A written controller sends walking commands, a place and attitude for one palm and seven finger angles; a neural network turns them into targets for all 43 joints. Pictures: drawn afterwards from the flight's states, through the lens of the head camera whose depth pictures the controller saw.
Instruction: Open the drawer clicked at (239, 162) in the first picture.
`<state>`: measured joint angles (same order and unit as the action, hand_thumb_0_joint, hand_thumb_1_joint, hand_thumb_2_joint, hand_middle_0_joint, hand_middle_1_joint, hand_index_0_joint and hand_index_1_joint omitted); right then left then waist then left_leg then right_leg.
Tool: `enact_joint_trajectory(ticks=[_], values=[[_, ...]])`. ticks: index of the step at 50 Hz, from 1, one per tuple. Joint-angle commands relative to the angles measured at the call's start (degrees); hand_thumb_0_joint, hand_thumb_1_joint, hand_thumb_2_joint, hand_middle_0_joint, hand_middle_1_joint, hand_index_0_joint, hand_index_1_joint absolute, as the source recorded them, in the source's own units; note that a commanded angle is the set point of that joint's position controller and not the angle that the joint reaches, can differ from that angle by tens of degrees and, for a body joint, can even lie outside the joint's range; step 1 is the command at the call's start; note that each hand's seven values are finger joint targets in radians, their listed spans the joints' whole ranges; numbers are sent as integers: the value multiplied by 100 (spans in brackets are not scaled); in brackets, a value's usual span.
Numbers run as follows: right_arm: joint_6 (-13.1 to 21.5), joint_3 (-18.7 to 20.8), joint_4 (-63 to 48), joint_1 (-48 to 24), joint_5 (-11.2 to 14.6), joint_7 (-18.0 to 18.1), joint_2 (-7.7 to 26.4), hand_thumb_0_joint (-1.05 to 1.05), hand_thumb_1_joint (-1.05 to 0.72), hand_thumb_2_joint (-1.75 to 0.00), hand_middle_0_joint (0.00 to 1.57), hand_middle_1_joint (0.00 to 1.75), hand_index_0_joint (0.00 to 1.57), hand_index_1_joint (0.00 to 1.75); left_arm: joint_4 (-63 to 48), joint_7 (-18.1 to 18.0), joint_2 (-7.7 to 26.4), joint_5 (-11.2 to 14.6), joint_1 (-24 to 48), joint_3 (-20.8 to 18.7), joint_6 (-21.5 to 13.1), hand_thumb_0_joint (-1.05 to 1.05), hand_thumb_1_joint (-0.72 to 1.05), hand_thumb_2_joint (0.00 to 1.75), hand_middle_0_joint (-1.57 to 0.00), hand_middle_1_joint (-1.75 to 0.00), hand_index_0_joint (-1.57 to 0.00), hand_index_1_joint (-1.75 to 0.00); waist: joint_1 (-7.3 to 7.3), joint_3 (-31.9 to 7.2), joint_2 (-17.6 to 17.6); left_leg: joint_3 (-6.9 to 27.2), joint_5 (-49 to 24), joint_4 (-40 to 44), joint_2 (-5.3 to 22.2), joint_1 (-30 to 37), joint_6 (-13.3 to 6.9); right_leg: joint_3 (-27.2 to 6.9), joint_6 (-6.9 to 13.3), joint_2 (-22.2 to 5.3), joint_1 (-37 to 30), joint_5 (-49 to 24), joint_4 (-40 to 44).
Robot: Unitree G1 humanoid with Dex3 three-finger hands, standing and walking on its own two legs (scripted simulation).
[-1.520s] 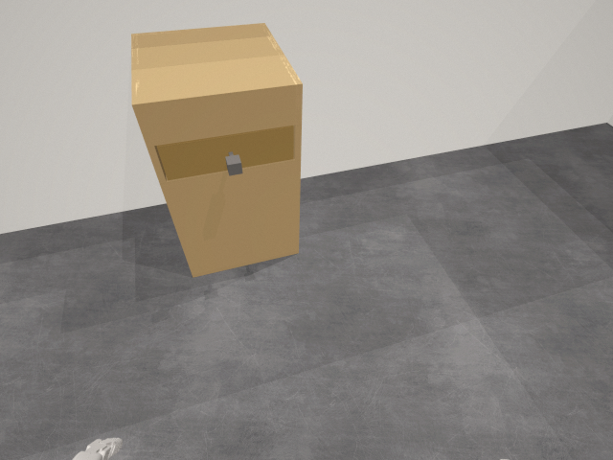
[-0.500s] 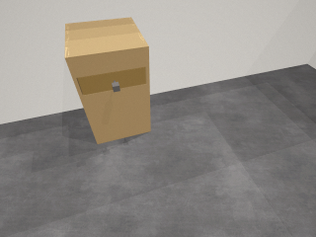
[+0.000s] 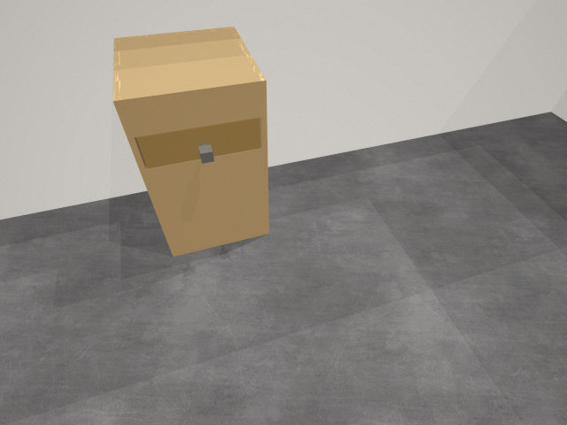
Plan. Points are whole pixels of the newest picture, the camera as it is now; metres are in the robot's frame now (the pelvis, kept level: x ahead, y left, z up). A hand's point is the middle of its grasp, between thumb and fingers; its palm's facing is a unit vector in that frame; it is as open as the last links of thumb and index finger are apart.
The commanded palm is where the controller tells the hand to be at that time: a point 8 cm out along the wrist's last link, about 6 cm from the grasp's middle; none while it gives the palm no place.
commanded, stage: look at it before walking up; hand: left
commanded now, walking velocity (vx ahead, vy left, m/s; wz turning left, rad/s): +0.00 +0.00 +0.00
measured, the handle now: (205, 150) +0.93 +0.30 -0.22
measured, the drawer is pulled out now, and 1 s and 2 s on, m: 0.00 0.00 0.00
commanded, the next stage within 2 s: walk to a spot facing it in 0.02 s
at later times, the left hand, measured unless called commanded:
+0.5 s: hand out of the picture +0.07 +0.19 -0.18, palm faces -0.15 -0.95 -0.28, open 7.4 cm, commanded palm none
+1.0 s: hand out of the picture +0.10 +0.14 -0.16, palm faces -0.27 -0.94 -0.22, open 7.4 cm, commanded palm none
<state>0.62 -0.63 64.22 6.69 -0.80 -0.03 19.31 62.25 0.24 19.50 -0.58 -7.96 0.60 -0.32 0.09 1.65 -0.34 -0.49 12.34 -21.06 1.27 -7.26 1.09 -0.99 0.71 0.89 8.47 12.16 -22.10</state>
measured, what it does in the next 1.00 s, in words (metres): lifts its left foot, turning right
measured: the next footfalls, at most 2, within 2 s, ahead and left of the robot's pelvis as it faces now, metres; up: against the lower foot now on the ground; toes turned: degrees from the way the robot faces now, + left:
left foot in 1.16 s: +0.32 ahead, +0.01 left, +0.00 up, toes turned -26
right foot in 1.92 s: +0.25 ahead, -0.15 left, +0.00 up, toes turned -64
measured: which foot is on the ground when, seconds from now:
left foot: down 0.00-0.52, up 0.54-1.00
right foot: down 0.00-1.00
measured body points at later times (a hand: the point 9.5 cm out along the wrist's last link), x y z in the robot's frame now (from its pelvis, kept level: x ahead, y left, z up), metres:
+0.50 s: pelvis -0.01 -0.02 -0.02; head +0.02 -0.04 +0.43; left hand +0.08 +0.24 -0.16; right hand +0.03 -0.28 -0.18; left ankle -0.01 +0.13 -0.75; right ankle -0.02 -0.10 -0.73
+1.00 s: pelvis +0.09 -0.05 +0.00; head +0.10 -0.06 +0.45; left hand +0.12 +0.19 -0.14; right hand +0.11 -0.32 -0.14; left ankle +0.18 +0.08 -0.68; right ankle -0.02 -0.10 -0.75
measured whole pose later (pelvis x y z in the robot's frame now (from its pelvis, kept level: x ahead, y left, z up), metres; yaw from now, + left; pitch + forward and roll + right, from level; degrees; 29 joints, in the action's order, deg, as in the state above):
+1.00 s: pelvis +0.09 -0.05 +0.00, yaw -23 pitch +2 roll +0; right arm -0.7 3.4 54.2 7.8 -1.7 -0.8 13.4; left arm 57.6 0.0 8.9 -1.5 -26.8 -2.2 -2.9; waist -3.8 -0.7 1.3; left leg -0.3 13.3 -55.0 5.1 -32.6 4.2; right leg -10.0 4.9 6.6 3.7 15.5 -18.1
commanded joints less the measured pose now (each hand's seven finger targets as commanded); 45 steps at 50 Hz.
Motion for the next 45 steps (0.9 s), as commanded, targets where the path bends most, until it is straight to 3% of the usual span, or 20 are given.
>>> enact_joint_trajectory(ticks=[1, 8, 11, 15, 17, 18, 19, 20, 21, 23, 24, 25, 26, 27, 28, 29, 30, 32, 36, 45], values=[[129, 245, -387, -274, 33, 95, 1175, 0, -90, -90, 20, 30, 20, 30, -360, -101, 1193, 4, 259, -270, -145, 0, 90, 90, -20, -30, -20, -30, -6, -403, 28, 491, -914, 295, 585, 130, -237, -586, 105, -745, -56, -1086, 334], [120, 279, -414, -271, 19, 117, 1173, 0, -90, -90, 20, 30, 20, 30, -410, -91, 1187, -4, 297, -290, -103, 0, 90, 90, -20, -30, -20, -30, -2, -272, 67, 381, -952, 224, 618, 210, -222, -646, 118, -697, 105, -1264, 264], [-8, 206, -452, 132, 8, 152, 519, 0, -90, -90, 20, 30, 20, 30, -444, -121, 592, 0, -55, -222, 95, 0, 90, 90, -20, -30, -20, -30, 29, -242, 54, 95, -986, -108, 656, 187, -121, -725, 54, -646, 400, -1591, -111], [-107, 357, -751, 261, -1, 200, 643, 0, -90, -90, 20, 30, 20, 30, -749, -90, 607, -34, -173, -321, 215, 0, 90, 90, -20, -30, -20, -30, 46, -237, 137, 54, -891, -333, 883, 150, -210, -724, 44, -423, 862, -1608, -740], [-117, 434, -901, 234, -12, 213, 715, 0, -90, -90, 20, 30, 20, 30, -881, -57, 508, -39, -245, -356, 247, 0, 90, 90, -20, -30, -20, -30, 32, -258, 449, 190, -876, -246, 1164, 147, -371, -565, -9, -222, 1145, -1240, -1280], [-107, 471, -966, 234, -15, 213, 754, 0, -90, -90, 20, 30, 20, 30, -941, -39, 441, -40, -249, -371, 261, 0, 90, 90, -20, -30, -20, -30, 46, -247, 749, 326, -1082, -123, 1421, 115, -533, -394, -57, -106, 1280, -632, -1799], [-83, 498, -1002, 261, -13, 209, 755, 0, -90, -90, 20, 30, 20, 30, -1029, -30, 348, -40, -223, -381, 277, 0, 90, 90, -20, -30, -20, -30, 45, -237, 1042, 562, -1572, 31, 1769, 115, -805, -180, -116, 1, 1481, 686, -2449], [-64, 517, -1062, 237, -26, 204, 748, 0, -90, -90, 20, 30, 20, 30, -1110, -18, 266, -41, -236, -408, 300, 0, 90, 90, -20, -30, -20, -30, 35, -203, 1239, 601, -2044, 112, 2022, 117, -1051, -21, -177, -41, 1632, 1601, -2965], [-55, 537, -1130, 143, -39, 207, 712, 0, -90, -90, 20, 30, 20, 30, -1148, -4, 225, -39, -270, -446, 313, 0, 90, 90, -20, -30, -20, -30, -7, -154, 1227, 510, -2258, 35, 2127, -50, -1136, -84, -166, -192, 1554, 1835, -3114], [-74, 574, -1285, -171, -71, 196, 695, 0, -90, -90, 20, 30, 20, 30, -1154, 39, 130, -35, -647, -489, 308, 0, 90, 90, -20, -30, -20, -30, -271, -141, 1090, 37, -2057, -421, 1966, -456, -882, 24, -118, -364, 980, 1544, -2509], [-97, 580, -1301, -232, -67, 171, 700, 0, -90, -90, 20, 30, 20, 30, -1057, 76, 149, -57, -1003, -508, 274, 0, 90, 90, -20, -30, -20, -30, -410, -349, 731, -221, -1221, -893, 1757, -637, -651, 213, -120, -260, 482, 1045, -1889], [-137, 571, -1337, -307, -40, 138, 596, 0, -90, -90, 20, 30, 20, 30, -933, 87, 238, -82, -1449, -578, 235, 0, 90, 90, -20, -30, -20, -30, -655, -403, 223, -545, 201, -1768, 1365, -1289, -320, 101, -109, -294, -264, 361, -964], [-194, 482, -1494, -173, -5, 91, 71, 0, -90, -90, 20, 30, 20, 30, -913, 23, 852, -160, -1710, -686, 125, 0, 90, 90, -20, -30, -20, -30, -719, -225, -1946, -995, 2229, -3595, 385, -2565, 145, -2167, 221, -1472, -534, 771, 484], [-177, 442, -1731, -398, -36, 74, 29, 0, -90, -90, 20, 30, 20, 30, -985, -63, 1031, -73, -1791, -674, 113, 0, 90, 90, -20, -30, -20, -30, -718, 65, -2154, -264, 2507, -4467, 47, -3158, 166, -3822, 701, -2097, -87, 779, 1242], [-163, 488, -1735, -370, -31, 44, 176, 0, -90, -90, 20, 30, 20, 30, -1076, -108, 910, -51, -1556, -695, 96, 0, 90, 90, -20, -30, -20, -30, -531, 194, -1467, 188, 1892, -4646, 331, -3173, 89, -3409, 989, -2058, -2, 1664, 1327], [-142, 511, -1675, -472, -27, 10, 200, 0, -90, -90, 20, 30, 20, 30, -1135, -115, 707, -43, -1348, -683, 47, 0, 90, 90, -20, -30, -20, -30, -473, 334, -1158, 174, 1428, -4745, 413, -3180, 77, -3505, 809, -1777, 236, 2188, 1432], [-84, 527, -1594, -369, -47, -19, 210, 0, -90, -90, 20, 30, 20, 30, -1179, -100, 558, -40, -1111, -633, -13, 0, 90, 90, -20, -30, -20, -30, -303, 387, -750, 247, 978, -4731, 482, -3079, 93, -3248, 828, -1617, 370, 2135, 1301], [-65, 547, -1459, -167, -80, -58, 117, 0, -90, -90, 20, 30, 20, 30, -1181, -58, 333, -16, -1101, -580, -135, 0, 90, 90, -20, -30, -20, -30, -176, 249, -314, 197, 397, -4549, 486, -2859, 164, -2591, 805, -1329, 360, 1464, 1187], [-21, 547, -1387, 56, -90, -64, -85, 0, -90, -90, 20, 30, 20, 30, -983, -36, 208, -15, -1557, -593, -260, 0, 90, 90, -20, -30, -20, -30, -179, -93, -305, 136, -16, -4360, 441, -3098, 257, -2144, 787, -1066, -281, 630, 1031], [105, 487, -1731, -637, -75, -51, -236, 0, -90, -90, 20, 30, 20, 30, -670, -86, -40, -73, -2325, -552, -350, 0, 90, 90, -20, -30, -20, -30, -456, 87, -573, 72, 92, -3617, 442, -3730, 356, -2464, 1056, -1135, -1067, -753, 836]])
